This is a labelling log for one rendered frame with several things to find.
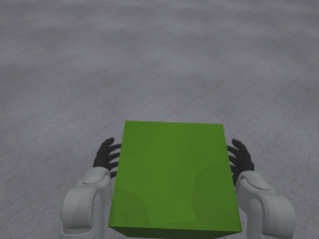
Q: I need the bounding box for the right robot forearm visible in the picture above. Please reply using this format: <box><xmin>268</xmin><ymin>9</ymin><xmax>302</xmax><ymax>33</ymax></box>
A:
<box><xmin>235</xmin><ymin>170</ymin><xmax>297</xmax><ymax>239</ymax></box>

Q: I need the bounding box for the robot right hand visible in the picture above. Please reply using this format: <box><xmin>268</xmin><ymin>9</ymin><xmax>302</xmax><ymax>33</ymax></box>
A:
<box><xmin>226</xmin><ymin>139</ymin><xmax>254</xmax><ymax>187</ymax></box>

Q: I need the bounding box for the left robot forearm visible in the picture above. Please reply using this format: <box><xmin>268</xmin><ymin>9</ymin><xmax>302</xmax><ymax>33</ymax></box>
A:
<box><xmin>60</xmin><ymin>166</ymin><xmax>113</xmax><ymax>239</ymax></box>

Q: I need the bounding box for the robot left hand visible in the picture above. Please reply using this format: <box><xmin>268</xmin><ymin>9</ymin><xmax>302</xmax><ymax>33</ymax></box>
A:
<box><xmin>93</xmin><ymin>137</ymin><xmax>122</xmax><ymax>179</ymax></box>

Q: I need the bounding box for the carton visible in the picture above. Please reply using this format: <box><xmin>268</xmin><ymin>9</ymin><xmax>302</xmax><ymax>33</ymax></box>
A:
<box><xmin>108</xmin><ymin>120</ymin><xmax>242</xmax><ymax>239</ymax></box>

